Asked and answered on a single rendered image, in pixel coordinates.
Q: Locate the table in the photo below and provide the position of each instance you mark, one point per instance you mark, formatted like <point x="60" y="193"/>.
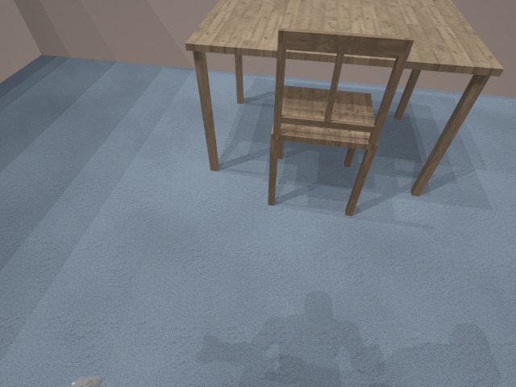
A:
<point x="444" y="41"/>

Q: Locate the chair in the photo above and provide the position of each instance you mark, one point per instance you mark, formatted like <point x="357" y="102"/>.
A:
<point x="329" y="116"/>

